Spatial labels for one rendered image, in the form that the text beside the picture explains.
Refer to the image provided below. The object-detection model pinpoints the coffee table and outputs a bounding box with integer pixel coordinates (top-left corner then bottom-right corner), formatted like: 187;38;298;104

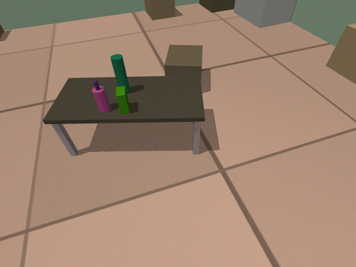
43;75;205;156

